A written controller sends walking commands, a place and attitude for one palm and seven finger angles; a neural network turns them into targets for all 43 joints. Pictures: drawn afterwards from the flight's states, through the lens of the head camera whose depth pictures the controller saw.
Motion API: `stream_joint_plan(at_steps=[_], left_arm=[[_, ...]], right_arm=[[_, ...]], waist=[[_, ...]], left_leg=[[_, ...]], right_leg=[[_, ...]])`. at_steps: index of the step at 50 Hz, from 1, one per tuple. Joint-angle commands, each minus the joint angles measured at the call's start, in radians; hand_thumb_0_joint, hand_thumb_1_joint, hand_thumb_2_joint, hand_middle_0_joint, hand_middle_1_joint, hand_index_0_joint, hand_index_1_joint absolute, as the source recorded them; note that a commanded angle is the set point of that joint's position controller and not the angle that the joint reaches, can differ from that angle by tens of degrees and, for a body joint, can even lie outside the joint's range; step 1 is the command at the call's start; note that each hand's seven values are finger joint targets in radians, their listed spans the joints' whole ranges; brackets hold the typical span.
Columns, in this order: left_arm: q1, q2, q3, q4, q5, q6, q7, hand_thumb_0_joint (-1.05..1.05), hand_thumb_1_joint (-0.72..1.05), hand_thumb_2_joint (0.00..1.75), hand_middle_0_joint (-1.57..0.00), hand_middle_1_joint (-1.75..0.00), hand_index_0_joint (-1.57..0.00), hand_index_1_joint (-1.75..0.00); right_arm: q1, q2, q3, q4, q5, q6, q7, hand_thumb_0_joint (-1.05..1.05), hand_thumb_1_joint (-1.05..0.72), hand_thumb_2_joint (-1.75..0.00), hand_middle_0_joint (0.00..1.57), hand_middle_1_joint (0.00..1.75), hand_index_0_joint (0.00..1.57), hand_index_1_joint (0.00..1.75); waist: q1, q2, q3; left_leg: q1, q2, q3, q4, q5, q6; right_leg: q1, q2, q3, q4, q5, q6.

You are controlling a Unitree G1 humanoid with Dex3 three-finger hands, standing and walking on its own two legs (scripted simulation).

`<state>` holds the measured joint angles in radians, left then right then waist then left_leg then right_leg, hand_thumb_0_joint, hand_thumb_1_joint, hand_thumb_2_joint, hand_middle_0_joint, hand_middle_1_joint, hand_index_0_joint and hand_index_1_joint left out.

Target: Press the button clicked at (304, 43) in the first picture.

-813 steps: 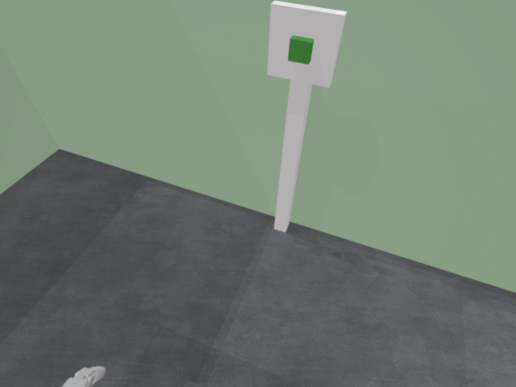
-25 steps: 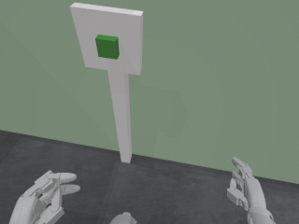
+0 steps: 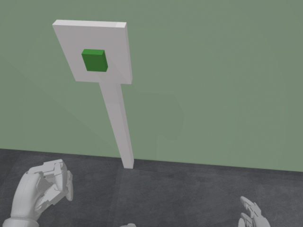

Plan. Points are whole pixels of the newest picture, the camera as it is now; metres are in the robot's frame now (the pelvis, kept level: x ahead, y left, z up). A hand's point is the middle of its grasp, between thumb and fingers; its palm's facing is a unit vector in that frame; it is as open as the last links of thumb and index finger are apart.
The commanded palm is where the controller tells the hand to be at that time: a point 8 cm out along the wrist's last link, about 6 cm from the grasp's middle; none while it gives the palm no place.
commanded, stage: raise the hand and make a fist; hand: left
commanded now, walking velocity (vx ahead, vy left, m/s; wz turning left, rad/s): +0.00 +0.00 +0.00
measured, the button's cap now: (95, 60) +0.53 +0.19 +0.16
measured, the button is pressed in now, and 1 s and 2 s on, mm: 0 0 0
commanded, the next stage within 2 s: aim a knuckle at the button in 0.98 s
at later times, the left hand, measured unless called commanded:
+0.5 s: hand (34, 160) +0.23 +0.25 +0.14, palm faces +0.02 -1.00 -0.09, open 3.1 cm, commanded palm +0.20 +0.30 +0.15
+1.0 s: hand (39, 157) +0.23 +0.23 +0.15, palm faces +0.02 -1.00 -0.07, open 3.1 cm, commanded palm +0.19 +0.28 +0.16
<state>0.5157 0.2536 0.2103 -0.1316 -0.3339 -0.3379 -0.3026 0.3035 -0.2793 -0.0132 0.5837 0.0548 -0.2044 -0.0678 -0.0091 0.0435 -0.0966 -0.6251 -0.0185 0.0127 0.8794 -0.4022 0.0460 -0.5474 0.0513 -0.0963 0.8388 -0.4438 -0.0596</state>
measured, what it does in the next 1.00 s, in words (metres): stands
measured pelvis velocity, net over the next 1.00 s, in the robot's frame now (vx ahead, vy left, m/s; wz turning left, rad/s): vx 0.00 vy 0.02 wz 0.02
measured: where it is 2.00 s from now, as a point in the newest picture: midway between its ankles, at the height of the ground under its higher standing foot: outside the picture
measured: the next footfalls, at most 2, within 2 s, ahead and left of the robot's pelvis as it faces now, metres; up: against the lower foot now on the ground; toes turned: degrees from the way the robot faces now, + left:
none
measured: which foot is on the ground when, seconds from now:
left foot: down 0.00-1.00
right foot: down 0.00-1.00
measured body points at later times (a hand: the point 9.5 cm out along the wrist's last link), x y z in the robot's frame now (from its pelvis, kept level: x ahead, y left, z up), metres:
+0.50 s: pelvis +0.00 +0.03 +0.02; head +0.00 +0.04 +0.47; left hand +0.22 +0.30 +0.15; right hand +0.20 -0.17 -0.03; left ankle +0.02 +0.09 -0.70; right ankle -0.01 -0.08 -0.70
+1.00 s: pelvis +0.00 +0.02 +0.03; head -0.02 +0.01 +0.48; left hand +0.22 +0.28 +0.16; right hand +0.18 -0.20 -0.03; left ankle +0.02 +0.09 -0.70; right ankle -0.01 -0.08 -0.70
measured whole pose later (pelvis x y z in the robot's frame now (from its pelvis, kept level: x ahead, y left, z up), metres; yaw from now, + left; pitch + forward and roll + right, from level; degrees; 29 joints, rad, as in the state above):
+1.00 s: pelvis +0.00 +0.02 +0.03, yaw +1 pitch +0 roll -1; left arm 0.26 0.31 0.24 -0.17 -0.31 -0.01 -0.28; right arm 0.25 -0.25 0.07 0.60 0.05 -0.24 -0.07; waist 0.03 0.04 -0.04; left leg -0.32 -0.05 0.01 0.61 -0.28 0.07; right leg -0.24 0.03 -0.08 0.57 -0.32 -0.03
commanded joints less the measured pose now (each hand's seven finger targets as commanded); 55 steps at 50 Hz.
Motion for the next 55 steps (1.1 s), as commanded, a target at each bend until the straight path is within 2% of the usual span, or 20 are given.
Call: stream_joint_plan(at_steps=[1,2,6,7,11,12,15,18,22,25,28,30,33,37,41,46,47,50,54,55], left_arm=[[-0.099,0.210,0.123,-0.256,-0.015,-0.047,-0.004,0.00,0.90,0.90,-1.30,-1.50,-1.30,-1.50],[-0.109,0.228,0.144,-0.258,-0.014,-0.041,0.017,0.00,0.90,0.90,-1.30,-1.50,-1.30,-1.50],[-0.125,0.167,0.120,-0.288,-0.016,-0.017,0.072,0.00,0.90,0.90,-1.30,-1.50,-1.30,-1.50],[-0.142,0.168,0.111,-0.279,-0.014,0.002,0.073,0.00,0.90,0.90,-1.30,-1.50,-1.30,-1.50],[-0.146,0.134,0.040,-0.240,0.011,0.099,0.042,0.00,0.90,0.90,-1.30,-1.50,-1.30,-1.50],[-0.155,0.129,0.035,-0.203,0.012,0.134,0.032,0.00,0.90,0.90,-1.30,-1.50,-1.30,-1.50],[-0.229,0.172,0.049,-0.241,0.018,0.191,0.018,0.00,0.90,0.90,-1.30,-1.50,-1.30,-1.50],[-0.320,0.233,0.115,-0.302,0.018,0.201,0.032,0.00,0.90,0.90,-1.30,-1.50,-1.30,-1.50],[-0.403,0.239,0.136,-0.330,0.005,0.188,0.050,0.00,0.90,0.90,-1.30,-1.50,-1.30,-1.50],[-0.421,0.211,0.106,-0.289,0.003,0.209,0.030,0.00,0.90,0.90,-1.30,-1.50,-1.30,-1.50],[-0.424,0.206,0.088,-0.231,0.003,0.272,0.001,0.00,0.90,0.90,-1.30,-1.50,-1.30,-1.50],[-0.412,0.217,0.097,-0.212,0.005,0.313,-0.012,0.00,0.90,0.90,-1.30,-1.50,-1.30,-1.50],[-0.377,0.227,0.127,-0.195,-0.003,0.349,-0.016,0.00,0.90,0.90,-1.30,-1.50,-1.30,-1.50],[-0.426,0.251,0.163,-0.277,-0.010,0.315,0.015,0.00,0.90,0.90,-1.30,-1.50,-1.30,-1.50],[-0.445,0.228,0.137,-0.312,0.008,0.250,0.042,0.00,0.90,0.90,-1.30,-1.50,-1.30,-1.50],[-0.407,0.210,0.107,-0.231,0.017,0.262,0.025,0.00,0.90,0.90,-1.30,-1.50,-1.30,-1.50],[-0.400,0.216,0.110,-0.211,0.019,0.273,0.019,0.00,0.90,0.90,-1.30,-1.50,-1.30,-1.50],[-0.415,0.228,0.126,-0.219,0.006,0.285,0.008,0.00,0.90,0.90,-1.30,-1.50,-1.30,-1.50],[-0.440,0.242,0.153,-0.255,-0.012,0.256,0.010,0.00,0.90,0.90,-1.30,-1.50,-1.30,-1.50],[-0.460,0.252,0.162,-0.220,-0.014,0.250,0.011,0.00,0.90,0.90,-1.30,-1.50,-1.30,-1.50]], right_arm=[[-0.120,-0.093,-0.032,-0.188,0.008,-0.100,-0.011,0.00,-0.90,-0.90,0.20,0.30,0.20,0.30],[-0.127,-0.091,-0.029,-0.181,0.006,-0.097,-0.010,0.00,-0.90,-0.90,0.20,0.30,0.20,0.30],[-0.136,-0.078,-0.016,-0.180,0.009,-0.097,-0.003,0.00,-0.90,-0.90,0.20,0.30,0.20,0.30],[-0.139,-0.083,-0.013,-0.184,0.005,-0.095,0.000,0.00,-0.90,-0.90,0.20,0.30,0.20,0.30],[-0.129,-0.094,-0.007,-0.187,0.011,-0.092,0.008,0.00,-0.90,-0.90,0.20,0.30,0.20,0.30],[-0.134,-0.096,-0.004,-0.185,0.009,-0.089,0.007,0.00,-0.90,-0.90,0.20,0.30,0.20,0.30],[-0.134,-0.104,0.003,-0.200,0.011,-0.082,-0.002,0.00,-0.90,-0.90,0.20,0.30,0.20,0.30],[-0.145,-0.099,0.015,-0.200,0.004,-0.078,-0.008,0.00,-0.90,-0.90,0.20,0.30,0.20,0.30],[-0.158,-0.091,0.030,-0.180,-0.002,-0.083,-0.008,0.00,-0.90,-0.90,0.20,0.30,0.20,0.30],[-0.162,-0.092,0.029,-0.165,0.005,-0.089,-0.009,0.00,-0.90,-0.90,0.20,0.30,0.20,0.30],[-0.168,-0.101,0.028,-0.158,0.012,-0.089,-0.014,0.00,-0.90,-0.90,0.20,0.30,0.20,0.30],[-0.172,-0.104,0.025,-0.162,0.013,-0.086,-0.016,0.00,-0.90,-0.90,0.20,0.30,0.20,0.30],[-0.182,-0.105,0.026,-0.172,0.011,-0.078,-0.015,0.00,-0.90,-0.90,0.20,0.30,0.20,0.30],[-0.186,-0.100,0.028,-0.172,-0.001,-0.079,-0.011,0.00,-0.90,-0.90,0.20,0.30,0.20,0.30],[-0.176,-0.089,0.026,-0.160,-0.001,-0.092,-0.008,0.00,-0.90,-0.90,0.20,0.30,0.20,0.30],[-0.174,-0.098,0.022,-0.145,0.006,-0.093,-0.009,0.00,-0.90,-0.90,0.20,0.30,0.20,0.30],[-0.172,-0.103,0.021,-0.143,0.005,-0.091,-0.011,0.00,-0.90,-0.90,0.20,0.30,0.20,0.30],[-0.188,-0.102,0.021,-0.151,0.007,-0.091,-0.016,0.00,-0.90,-0.90,0.20,0.30,0.20,0.30],[-0.195,-0.093,0.023,-0.150,0.004,-0.101,-0.017,0.00,-0.90,-0.90,0.20,0.30,0.20,0.30],[-0.189,-0.096,0.025,-0.139,0.005,-0.099,-0.020,0.00,-0.90,-0.90,0.20,0.30,0.20,0.30]], waist=[[0.016,-0.016,-0.194],[0.021,0.000,-0.175],[0.024,0.065,-0.129],[0.022,0.039,-0.125],[0.011,0.060,-0.083],[0.011,0.019,-0.050],[0.013,0.001,-0.042],[0.028,0.014,-0.082],[0.034,0.046,-0.088],[0.027,0.080,-0.081],[0.031,0.046,-0.063],[0.039,0.042,-0.061],[0.050,-0.016,-0.060],[0.052,-0.010,-0.080],[0.040,0.076,-0.075],[0.030,0.047,-0.029],[0.030,0.003,-0.023],[0.036,0.001,-0.041],[0.038,-0.006,-0.076],[0.031,-0.015,-0.055]], left_leg=[[0.163,0.022,-0.061,-0.137,0.181,0.005],[0.169,0.024,-0.066,-0.149,0.181,0.003],[0.250,0.034,-0.080,-0.208,0.220,-0.010],[0.253,0.035,-0.088,-0.213,0.233,-0.009],[0.298,0.048,-0.106,-0.248,0.275,-0.024],[0.285,0.046,-0.112,-0.258,0.266,-0.020],[0.311,0.051,-0.124,-0.295,0.230,-0.023],[0.362,0.053,-0.136,-0.320,0.262,-0.029],[0.410,0.059,-0.156,-0.347,0.270,-0.045],[0.447,0.063,-0.168,-0.366,0.264,-0.054],[0.438,0.059,-0.167,-0.382,0.260,-0.050],[0.442,0.059,-0.168,-0.392,0.267,-0.053],[0.420,0.048,-0.150,-0.399,0.264,-0.045],[0.442,0.047,-0.142,-0.395,0.292,-0.045],[0.473,0.047,-0.141,-0.404,0.251,-0.046],[0.434,0.039,-0.125,-0.402,0.197,-0.028],[0.417,0.037,-0.120,-0.397,0.190,-0.020],[0.417,0.028,-0.106,-0.389,0.209,-0.012],[0.431,0.022,-0.090,-0.370,0.249,-0.005],[0.420,0.023,-0.089,-0.367,0.239,-0.005]], right_leg=[[0.095,-0.061,0.128,-0.202,0.146,0.064],[0.100,-0.052,0.120,-0.201,0.140,0.057],[0.083,-0.029,0.043,-0.183,0.202,0.034],[0.096,-0.026,0.040,-0.184,0.219,0.033],[0.088,-0.025,0.022,-0.206,0.253,0.034],[0.100,-0.022,0.023,-0.220,0.256,0.033],[0.111,-0.023,0.018,-0.244,0.226,0.035],[0.151,-0.023,0.017,-0.252,0.234,0.028],[0.166,-0.019,0.014,-0.266,0.227,0.023],[0.163,-0.024,0.013,-0.282,0.227,0.026],[0.188,-0.027,0.014,-0.304,0.243,0.026],[0.195,-0.028,0.012,-0.310,0.247,0.027],[0.221,-0.026,0.010,-0.325,0.255,0.027],[0.231,-0.020,0.012,-0.324,0.264,0.027],[0.207,-0.026,0.021,-0.332,0.235,0.026],[0.212,-0.029,0.030,-0.354,0.218,0.027],[0.220,-0.025,0.035,-0.362,0.215,0.028],[0.237,-0.032,0.040,-0.368,0.226,0.030],[0.256,-0.033,0.050,-0.370,0.256,0.033],[0.242,-0.032,0.052,-0.373,0.247,0.036]])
